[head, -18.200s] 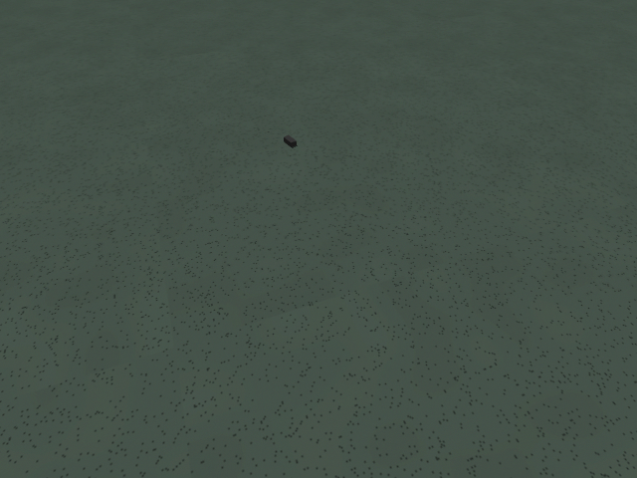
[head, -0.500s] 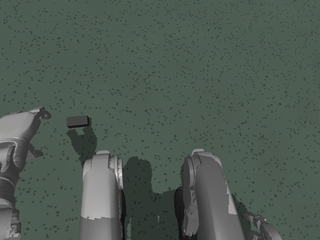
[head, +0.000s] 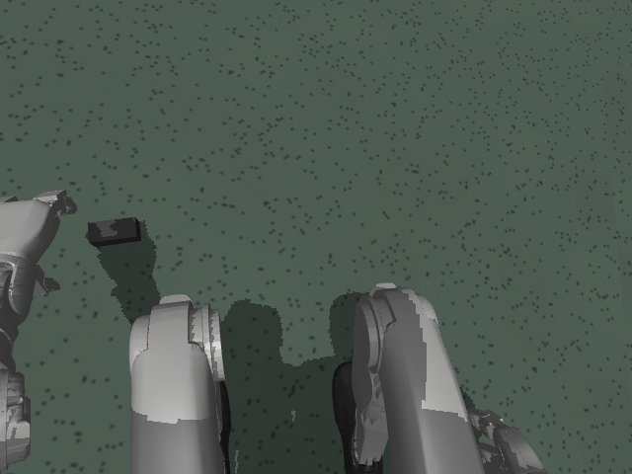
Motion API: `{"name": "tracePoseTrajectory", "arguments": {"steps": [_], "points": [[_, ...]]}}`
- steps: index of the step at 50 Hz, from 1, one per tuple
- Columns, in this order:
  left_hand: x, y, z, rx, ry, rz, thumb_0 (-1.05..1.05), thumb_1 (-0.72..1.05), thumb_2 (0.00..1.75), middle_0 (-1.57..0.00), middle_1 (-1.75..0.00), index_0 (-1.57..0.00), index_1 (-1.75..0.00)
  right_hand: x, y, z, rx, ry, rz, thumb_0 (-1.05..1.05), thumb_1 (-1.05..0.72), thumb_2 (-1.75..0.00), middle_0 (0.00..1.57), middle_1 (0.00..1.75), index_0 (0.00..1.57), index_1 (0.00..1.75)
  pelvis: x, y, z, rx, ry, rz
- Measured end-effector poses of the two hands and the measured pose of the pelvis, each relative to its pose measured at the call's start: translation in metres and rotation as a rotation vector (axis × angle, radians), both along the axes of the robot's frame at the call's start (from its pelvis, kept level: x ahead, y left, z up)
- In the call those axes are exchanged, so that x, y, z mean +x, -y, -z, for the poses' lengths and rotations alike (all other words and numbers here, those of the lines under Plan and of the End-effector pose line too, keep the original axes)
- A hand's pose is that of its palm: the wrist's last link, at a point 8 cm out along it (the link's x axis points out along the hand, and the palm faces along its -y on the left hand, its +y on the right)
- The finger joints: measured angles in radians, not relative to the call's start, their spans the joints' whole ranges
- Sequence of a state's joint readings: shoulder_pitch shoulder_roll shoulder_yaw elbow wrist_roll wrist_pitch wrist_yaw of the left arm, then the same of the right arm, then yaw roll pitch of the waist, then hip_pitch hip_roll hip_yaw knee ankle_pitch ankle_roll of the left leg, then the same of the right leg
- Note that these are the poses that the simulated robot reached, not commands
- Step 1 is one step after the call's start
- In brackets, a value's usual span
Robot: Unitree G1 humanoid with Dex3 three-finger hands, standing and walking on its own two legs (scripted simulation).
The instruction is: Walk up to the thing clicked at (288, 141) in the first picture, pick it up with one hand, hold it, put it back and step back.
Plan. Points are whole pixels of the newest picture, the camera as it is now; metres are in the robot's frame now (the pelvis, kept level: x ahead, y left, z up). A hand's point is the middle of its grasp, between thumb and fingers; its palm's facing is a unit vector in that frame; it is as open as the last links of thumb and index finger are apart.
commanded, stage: rise first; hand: left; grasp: from above
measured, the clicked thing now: (115, 232) +0.46 +0.31 -0.33
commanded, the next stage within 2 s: none
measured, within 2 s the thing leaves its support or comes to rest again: neither
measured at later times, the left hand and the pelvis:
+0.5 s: hand (51, 248) +0.40 +0.34 -0.19, palm faces -0.44 -0.13 -0.89, open 11.4 cm; pelvis +0.00 +0.00 -0.02, yaw -1 degrees
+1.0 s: hand (60, 246) +0.40 +0.34 -0.21, palm faces -0.44 -0.12 -0.89, open 11.8 cm; pelvis +0.00 +0.00 -0.03, yaw -2 degrees
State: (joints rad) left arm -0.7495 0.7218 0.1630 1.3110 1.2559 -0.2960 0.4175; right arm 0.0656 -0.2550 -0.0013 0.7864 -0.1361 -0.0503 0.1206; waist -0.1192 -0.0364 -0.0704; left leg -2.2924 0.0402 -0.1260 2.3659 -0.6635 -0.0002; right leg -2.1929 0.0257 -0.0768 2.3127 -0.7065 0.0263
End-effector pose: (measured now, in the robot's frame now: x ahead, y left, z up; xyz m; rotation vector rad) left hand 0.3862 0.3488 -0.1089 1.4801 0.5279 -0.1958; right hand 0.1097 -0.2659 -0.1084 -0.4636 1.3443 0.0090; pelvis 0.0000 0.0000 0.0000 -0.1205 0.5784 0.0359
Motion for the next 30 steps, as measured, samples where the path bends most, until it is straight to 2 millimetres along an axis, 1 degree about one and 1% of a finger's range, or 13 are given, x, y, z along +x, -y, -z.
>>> {"name": "tracePoseTrajectory", "arguments": {"steps": [10, 20, 30], "points": [[0.01, 0.002, 0.012, -0.003, 0.001, -0.026, 0.0, -0.07, 0.61, -0.5, -0.57, -0.51, -0.58, -0.01, 0.003, 0.007, -0.003, -0.029, 0.007, 0.0, -0.91, -0.9, 0.2, 0.3, 0.2, 0.3, 0.002, 0.001, 0.009, -0.001, 0.002, 0.01], [0.015, 0.003, 0.021, -0.01, -0.009, -0.024, 0.0, -0.08, 0.62, -0.48, -0.6, -0.49, -0.6, -0.02, 0.006, 0.007, -0.016, -0.058, 0.014, 0.0, -0.9, -0.9, 0.2, 0.3, 0.2, 0.3, 0.004, 0.001, 0.014, -0.007, 0.008, 0.015], [0.016, 0.003, 0.029, -0.019, 0.0, -0.019, 0.0, -0.1, 0.63, -0.46, -0.62, -0.47, -0.62, -0.023, 0.006, 0.005, -0.03, -0.059, 0.005, 0.0, -0.9, -0.9, 0.2, 0.3, 0.2, 0.3, 0.003, 0.0, 0.018, -0.015, 0.02, 0.018]]}}
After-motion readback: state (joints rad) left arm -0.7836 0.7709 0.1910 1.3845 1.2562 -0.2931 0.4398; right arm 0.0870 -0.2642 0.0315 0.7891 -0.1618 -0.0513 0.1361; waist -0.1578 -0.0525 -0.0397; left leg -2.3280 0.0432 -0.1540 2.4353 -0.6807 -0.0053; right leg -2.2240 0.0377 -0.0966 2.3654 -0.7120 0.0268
